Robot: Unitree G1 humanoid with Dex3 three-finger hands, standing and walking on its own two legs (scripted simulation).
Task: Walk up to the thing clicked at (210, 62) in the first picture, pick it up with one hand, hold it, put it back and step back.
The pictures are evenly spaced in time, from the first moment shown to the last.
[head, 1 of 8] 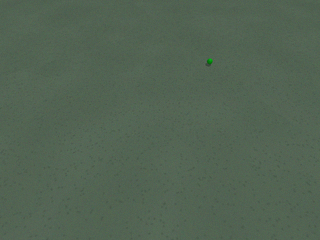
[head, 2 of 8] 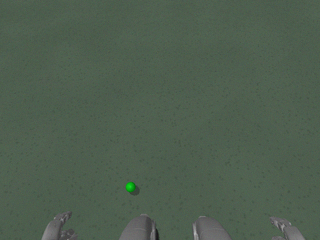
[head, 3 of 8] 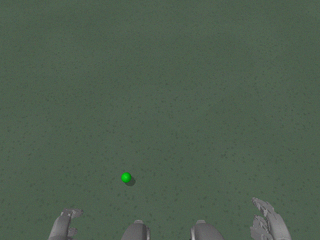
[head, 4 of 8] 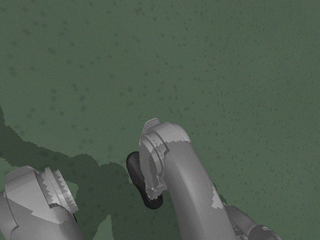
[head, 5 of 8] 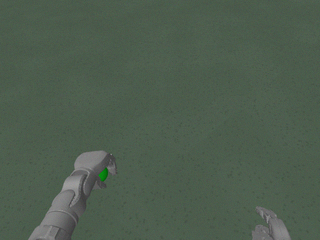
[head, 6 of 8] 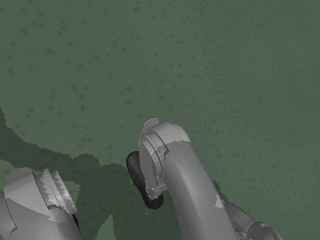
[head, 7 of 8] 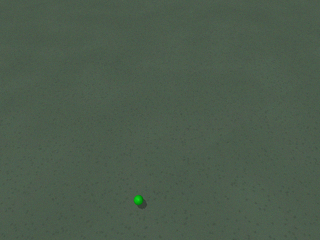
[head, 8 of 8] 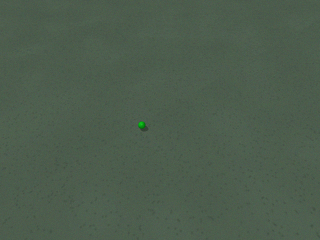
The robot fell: no
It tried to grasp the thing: yes
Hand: left
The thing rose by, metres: 0.70
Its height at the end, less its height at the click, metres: +0.00
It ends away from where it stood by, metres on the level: 0.01
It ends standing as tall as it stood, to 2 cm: yes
